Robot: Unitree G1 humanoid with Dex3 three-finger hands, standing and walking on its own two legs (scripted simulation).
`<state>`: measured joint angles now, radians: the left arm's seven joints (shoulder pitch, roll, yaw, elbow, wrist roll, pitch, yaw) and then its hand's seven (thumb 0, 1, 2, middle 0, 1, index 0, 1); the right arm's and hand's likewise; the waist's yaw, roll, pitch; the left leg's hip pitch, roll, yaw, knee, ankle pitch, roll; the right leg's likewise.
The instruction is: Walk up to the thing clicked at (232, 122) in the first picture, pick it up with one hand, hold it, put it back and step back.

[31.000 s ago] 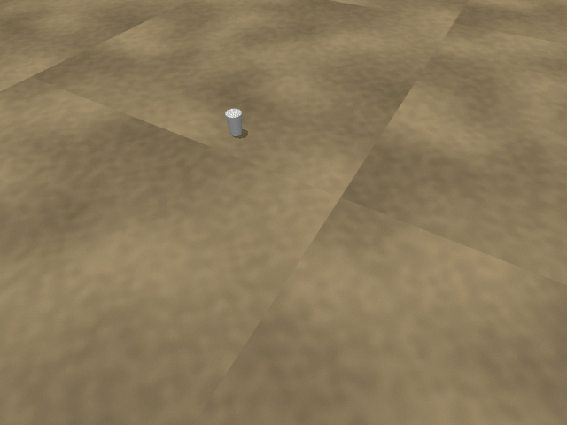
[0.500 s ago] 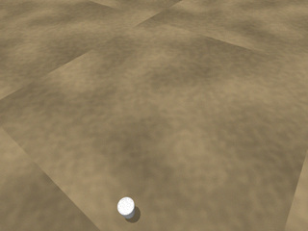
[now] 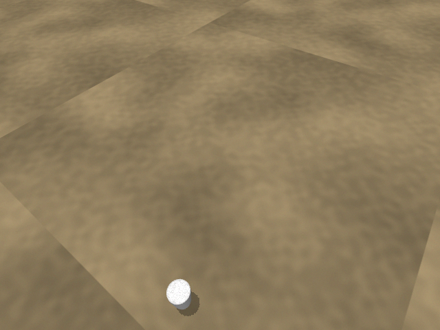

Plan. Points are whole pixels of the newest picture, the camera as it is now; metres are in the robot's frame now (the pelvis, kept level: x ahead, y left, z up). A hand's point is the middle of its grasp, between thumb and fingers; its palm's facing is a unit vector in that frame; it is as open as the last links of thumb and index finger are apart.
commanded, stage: step back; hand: left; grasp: from the side
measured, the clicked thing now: (180, 296) +0.37 +0.20 -0.71
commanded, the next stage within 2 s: none
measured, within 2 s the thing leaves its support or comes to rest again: neither
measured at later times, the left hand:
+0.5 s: hand out of the picture +0.07 +0.30 -0.18, palm faces -0.04 -0.93 -0.38, open 7.4 cm
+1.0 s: hand out of the picture -0.06 +0.28 -0.15, palm faces -0.04 -0.91 -0.42, open 7.4 cm
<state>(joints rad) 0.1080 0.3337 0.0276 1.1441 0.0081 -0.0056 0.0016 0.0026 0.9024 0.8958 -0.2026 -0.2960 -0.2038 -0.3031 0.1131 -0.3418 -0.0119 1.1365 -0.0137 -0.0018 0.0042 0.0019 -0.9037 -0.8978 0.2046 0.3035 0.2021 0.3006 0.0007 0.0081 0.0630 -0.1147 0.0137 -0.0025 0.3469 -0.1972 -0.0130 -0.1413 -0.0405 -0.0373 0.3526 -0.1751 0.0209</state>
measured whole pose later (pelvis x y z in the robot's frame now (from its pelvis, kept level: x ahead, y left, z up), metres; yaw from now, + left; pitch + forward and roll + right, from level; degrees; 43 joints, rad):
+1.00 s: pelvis -0.20 +0.03 -0.02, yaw -3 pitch -1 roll +1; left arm 0.14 0.35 0.07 0.79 0.04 0.03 0.02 0.00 0.90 0.90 -0.21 -0.30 -0.21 -0.30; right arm 0.15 -0.41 -0.04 0.87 0.00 0.04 -0.03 0.00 -0.90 -0.90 0.20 0.30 0.20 0.30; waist 0.02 0.02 0.17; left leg -0.37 -0.09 -0.10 0.98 -0.52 -0.02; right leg -0.34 -0.01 0.04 0.63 -0.26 -0.02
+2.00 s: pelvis -0.53 +0.01 -0.02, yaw -1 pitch -2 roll +0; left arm 0.11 0.40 0.07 0.82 0.01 0.06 0.03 0.00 0.90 0.90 -0.20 -0.30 -0.20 -0.30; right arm 0.15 -0.36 -0.04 0.86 -0.04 0.04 -0.01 0.00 -0.90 -0.90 0.21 0.30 0.21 0.30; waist 0.00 -0.02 0.17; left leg -0.32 0.00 -0.02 0.63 -0.28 0.02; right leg -0.46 0.08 0.11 1.17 -0.54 -0.01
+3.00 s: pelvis -0.63 +0.00 -0.02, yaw +2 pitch -3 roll +0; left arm 0.23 0.36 0.05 0.99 0.03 -0.03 -0.01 0.00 0.90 0.90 -0.21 -0.30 -0.21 -0.30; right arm 0.21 -0.40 -0.07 0.99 -0.03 -0.01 0.01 0.00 -0.90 -0.90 0.20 0.30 0.20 0.30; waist 0.03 0.02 0.09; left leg -0.32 0.03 -0.01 0.60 -0.29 0.00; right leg -0.25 -0.04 -0.04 0.63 -0.33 0.00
